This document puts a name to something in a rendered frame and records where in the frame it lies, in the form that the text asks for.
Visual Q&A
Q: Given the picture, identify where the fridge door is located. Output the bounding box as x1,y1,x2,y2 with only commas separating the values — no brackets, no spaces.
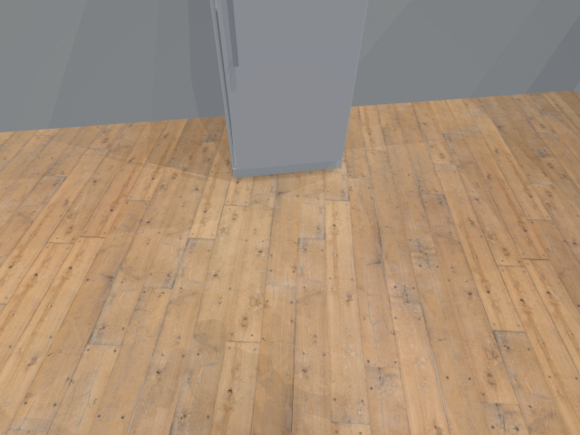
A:
216,0,367,170

